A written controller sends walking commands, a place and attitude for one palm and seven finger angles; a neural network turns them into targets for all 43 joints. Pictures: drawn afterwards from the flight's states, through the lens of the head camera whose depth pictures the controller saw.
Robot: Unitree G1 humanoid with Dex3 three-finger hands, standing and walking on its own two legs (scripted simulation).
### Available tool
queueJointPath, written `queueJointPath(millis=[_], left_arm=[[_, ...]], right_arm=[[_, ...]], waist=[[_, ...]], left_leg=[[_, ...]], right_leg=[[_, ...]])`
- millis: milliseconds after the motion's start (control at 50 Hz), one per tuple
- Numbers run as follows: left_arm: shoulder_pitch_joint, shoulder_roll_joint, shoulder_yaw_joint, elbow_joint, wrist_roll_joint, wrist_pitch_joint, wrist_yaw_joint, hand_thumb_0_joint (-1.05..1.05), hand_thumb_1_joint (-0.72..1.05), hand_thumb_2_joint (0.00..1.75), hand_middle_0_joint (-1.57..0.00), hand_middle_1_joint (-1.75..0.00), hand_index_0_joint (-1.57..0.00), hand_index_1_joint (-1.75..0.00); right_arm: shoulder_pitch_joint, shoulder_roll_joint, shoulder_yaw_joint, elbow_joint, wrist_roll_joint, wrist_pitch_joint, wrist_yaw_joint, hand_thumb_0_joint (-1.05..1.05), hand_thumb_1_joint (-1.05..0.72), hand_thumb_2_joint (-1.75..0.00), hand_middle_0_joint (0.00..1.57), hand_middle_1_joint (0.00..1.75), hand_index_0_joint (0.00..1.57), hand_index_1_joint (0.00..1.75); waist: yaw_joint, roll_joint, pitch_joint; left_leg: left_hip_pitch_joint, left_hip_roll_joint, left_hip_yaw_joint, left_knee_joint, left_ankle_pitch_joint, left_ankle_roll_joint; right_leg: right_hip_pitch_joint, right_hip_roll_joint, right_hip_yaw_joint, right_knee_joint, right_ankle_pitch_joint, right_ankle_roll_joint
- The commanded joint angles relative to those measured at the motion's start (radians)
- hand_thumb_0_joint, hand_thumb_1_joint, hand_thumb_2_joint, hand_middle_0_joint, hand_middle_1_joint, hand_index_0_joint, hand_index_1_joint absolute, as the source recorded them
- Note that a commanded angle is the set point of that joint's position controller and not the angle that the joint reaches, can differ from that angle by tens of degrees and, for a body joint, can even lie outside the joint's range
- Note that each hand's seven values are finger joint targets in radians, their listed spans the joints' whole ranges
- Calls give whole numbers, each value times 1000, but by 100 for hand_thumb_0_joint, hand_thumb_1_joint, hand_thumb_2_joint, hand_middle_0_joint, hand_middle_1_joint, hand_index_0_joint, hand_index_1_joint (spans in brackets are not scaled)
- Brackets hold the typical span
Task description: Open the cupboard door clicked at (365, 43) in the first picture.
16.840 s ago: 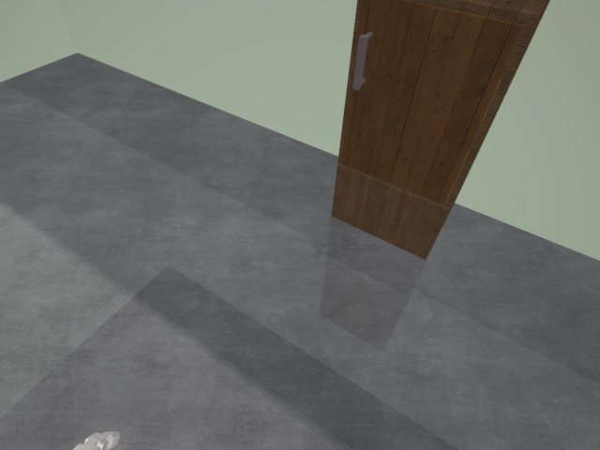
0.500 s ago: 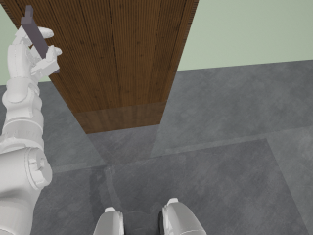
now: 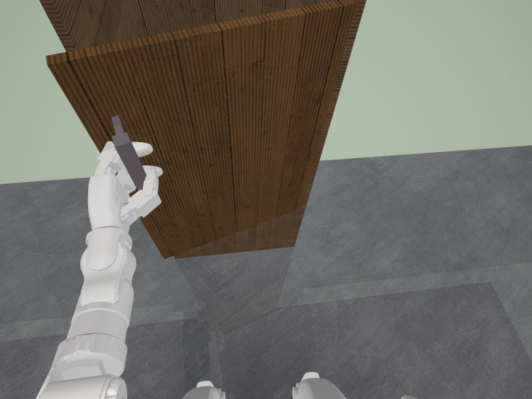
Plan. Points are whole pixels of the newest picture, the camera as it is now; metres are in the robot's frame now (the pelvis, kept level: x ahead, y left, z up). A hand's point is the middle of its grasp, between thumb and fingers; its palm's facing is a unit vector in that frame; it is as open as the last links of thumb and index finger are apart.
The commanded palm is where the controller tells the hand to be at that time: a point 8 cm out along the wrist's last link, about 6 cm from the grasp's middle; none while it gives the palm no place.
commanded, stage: pull the door open along its arc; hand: left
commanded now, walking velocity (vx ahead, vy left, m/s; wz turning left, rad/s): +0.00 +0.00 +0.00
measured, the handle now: (135, 164) +0.46 +0.20 +0.05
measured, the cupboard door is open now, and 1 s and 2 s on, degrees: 17 43 44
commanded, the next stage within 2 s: open thumb and fingers to let go in 0.58 s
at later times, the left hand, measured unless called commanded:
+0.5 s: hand (211, 246) +0.32 +0.07 +0.05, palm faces +0.47 -0.88 +0.01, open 6.1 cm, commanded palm +0.26 +0.10 +0.05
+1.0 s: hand (231, 260) +0.30 +0.04 +0.05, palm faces +0.46 -0.89 -0.02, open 8.3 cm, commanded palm +0.25 +0.09 +0.05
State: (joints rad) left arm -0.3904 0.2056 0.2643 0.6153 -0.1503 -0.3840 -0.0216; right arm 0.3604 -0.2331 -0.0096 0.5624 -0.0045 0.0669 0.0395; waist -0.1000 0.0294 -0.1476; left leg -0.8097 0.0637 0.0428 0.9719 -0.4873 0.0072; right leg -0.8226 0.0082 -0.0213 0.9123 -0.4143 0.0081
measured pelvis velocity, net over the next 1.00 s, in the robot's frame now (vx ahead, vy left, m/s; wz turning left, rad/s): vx -0.02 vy -0.05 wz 0.09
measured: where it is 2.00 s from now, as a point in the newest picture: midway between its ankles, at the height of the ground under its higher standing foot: outside the picture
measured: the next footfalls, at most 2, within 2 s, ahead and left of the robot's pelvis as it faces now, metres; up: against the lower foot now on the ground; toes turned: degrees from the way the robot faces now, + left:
none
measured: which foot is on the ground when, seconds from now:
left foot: down 0.00-1.00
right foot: down 0.00-1.00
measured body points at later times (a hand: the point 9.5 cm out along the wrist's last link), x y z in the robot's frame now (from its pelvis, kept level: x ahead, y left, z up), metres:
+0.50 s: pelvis -0.01 -0.04 +0.00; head +0.04 -0.04 +0.45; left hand +0.29 +0.12 +0.06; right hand +0.15 -0.25 -0.11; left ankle -0.02 +0.11 -0.68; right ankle +0.01 -0.13 -0.68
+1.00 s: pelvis -0.02 -0.05 +0.00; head +0.02 -0.07 +0.45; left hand +0.27 +0.09 +0.06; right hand +0.17 -0.25 -0.11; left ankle -0.02 +0.11 -0.68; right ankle +0.01 -0.13 -0.68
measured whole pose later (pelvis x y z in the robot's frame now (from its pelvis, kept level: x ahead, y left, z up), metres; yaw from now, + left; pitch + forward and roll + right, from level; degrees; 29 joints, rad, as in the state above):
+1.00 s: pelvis -0.02 -0.05 +0.00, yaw +5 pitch +12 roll +1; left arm -0.06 -0.12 -0.16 0.32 0.10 -0.30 0.61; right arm 0.16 -0.17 -0.01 0.61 -0.09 -0.01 0.00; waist -0.01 0.03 -0.14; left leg -0.72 0.04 -0.04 0.96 -0.45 -0.05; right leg -0.74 -0.02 -0.10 0.99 -0.46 -0.06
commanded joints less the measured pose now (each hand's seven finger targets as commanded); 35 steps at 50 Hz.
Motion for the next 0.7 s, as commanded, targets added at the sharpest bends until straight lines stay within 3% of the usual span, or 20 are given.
queueJointPath(millis=[0, 40, 120, 140, 200, 240, 260, 340, 400, 440, 540, 600, 640, 660, 680], left_arm=[[-107, 80, 74, -286, 24, -67, 292, 0, 90, 90, -40, -135, -40, -135], [-123, 44, 38, -327, 90, -70, 393, 0, 90, 90, -40, -135, -40, -135], [-140, -106, -74, -322, 189, -44, 575, 0, 90, 90, -40, -135, -40, -135], [-140, -127, -114, -328, 218, -42, 596, 0, 90, 90, -40, -135, -40, -135], [-118, -194, -211, -356, 268, -38, 616, 0, 90, 90, -40, -135, -40, -135], [-109, -224, -260, -373, 281, -37, 613, 0, 90, 90, -40, -135, -40, -135], [-95, -239, -274, -380, 277, -37, 610, 0, 90, 90, -40, -135, -40, -135], [-25, -295, -336, -428, 257, -36, 606, 0, 90, 90, -40, -135, -40, -135], [63, -346, -391, -482, 250, -29, 609, 0, 90, 90, -40, -135, -40, -135], [105, -361, -420, -506, 256, -17, 614, 0, 90, 90, -40, -135, -40, -135], [202, -398, -478, -561, 297, 6, 630, 0, 90, 90, -40, -135, -40, -135], [270, -439, -513, -600, 282, 26, 632, 0, 90, 90, -40, -135, -40, -135], [201, -398, -480, -596, 280, 35, 645, 0, 90, 90, -40, -135, -40, -135], [97, -354, -440, -590, 278, 32, 659, 0, 90, 90, -40, -135, -40, -135], [95, -357, -429, -568, 277, 34, 665, 0, 83, 87, -40, -134, -40, -134]], right_arm=[[11, -118, -47, -96, -26, -51, 6, 0, -90, -90, 20, 30, 20, 30], [-11, -109, -49, -97, -43, -53, 5, 0, -90, -90, 20, 30, 20, 30], [-67, -86, -46, -91, -67, -56, 0, 0, -90, -90, 20, 30, 20, 30], [-67, -86, -49, -87, -74, -59, -2, 0, -90, -90, 20, 30, 20, 30], [-96, -74, -53, -82, -80, -64, -5, 0, -90, -90, 20, 30, 20, 30], [-110, -70, -52, -83, -80, -67, -13, 0, -90, -90, 20, 30, 20, 30], [-126, -67, -50, -83, -78, -69, -15, 0, -90, -90, 20, 30, 20, 30], [-153, -57, -46, -92, -76, -83, -19, 0, -90, -90, 20, 30, 20, 30], [-175, -47, -44, -101, -74, -93, -14, 0, -90, -90, 20, 30, 20, 30], [-182, -44, -42, -107, -75, -100, -14, 0, -90, -90, 20, 30, 20, 30], [-212, -31, -37, -118, -81, -121, -18, 0, -90, -90, 20, 30, 20, 30], [-233, -21, -30, -127, -76, -137, -18, 0, -90, -90, 20, 30, 20, 30], [-237, -26, -28, -116, -74, -138, -27, 0, -90, -90, 20, 30, 20, 30], [-247, -30, -26, -100, -77, -134, -35, 0, -90, -90, 20, 30, 20, 30], [-250, -22, -25, -94, -81, -134, -41, 0, -90, -90, 20, 30, 20, 30]], waist=[[88, -5, -322], [90, -11, -328], [83, -28, -313], [69, -68, -321], [65, -50, -331], [53, -91, -318], [60, -58, -309], [62, -89, -297], [77, -75, -285], [74, -111, -272], [81, -109, -241], [89, -105, -233], [76, -141, -203], [66, -121, -193], [71, -129, -195]], left_leg=[[159, -50, -19, -113, 465, -18], [160, -51, -22, -107, 433, -17], [154, -59, -25, -108, 368, -17], [158, -58, -30, -103, 366, -14], [182, -60, -22, -101, 349, -11], [181, -59, -27, -104, 323, -7], [186, -61, -24, -109, 308, -7], [193, -66, -24, -112, 295, -3], [203, -70, -20, -117, 298, -5], [193, -70, -26, -116, 290, -3], [183, -75, -25, -108, 256, -2], [185, -82, -26, -105, 234, -4], [169, -83, -35, -100, 211, -3], [157, -85, -36, -91, 186, -3], [148, -88, -37, -85, 172, -3]], right_leg=[[299, 20, -48, -27, 437, -27], [297, 16, -44, -21, 404, -30], [282, 4, -43, -31, 342, -32], [282, 7, -42, -37, 342, -31], [289, 0, -36, -46, 349, -32], [295, -1, -31, -61, 336, -31], [291, -3, -28, -66, 320, -33], [323, -7, -23, -89, 319, -32], [342, -12, -21, -97, 327, -34], [348, -15, -17, -106, 322, -32], [336, -27, 0, -125, 276, -31], [340, -34, 10, -142, 255, -28], [322, -38, 20, -157, 208, -24], [296, -47, 37, -164, 165, -21], [299, -52, 53, -173, 146, -15]])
